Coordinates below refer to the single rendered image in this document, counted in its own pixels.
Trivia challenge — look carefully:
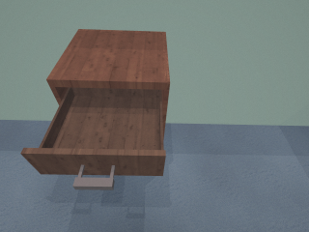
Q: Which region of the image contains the drawer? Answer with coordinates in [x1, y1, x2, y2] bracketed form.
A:
[20, 87, 166, 176]

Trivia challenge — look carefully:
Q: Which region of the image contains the handle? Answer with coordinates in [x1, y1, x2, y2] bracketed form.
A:
[72, 164, 116, 190]

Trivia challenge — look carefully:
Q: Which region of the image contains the cabinet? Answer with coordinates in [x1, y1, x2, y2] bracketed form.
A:
[46, 29, 170, 138]

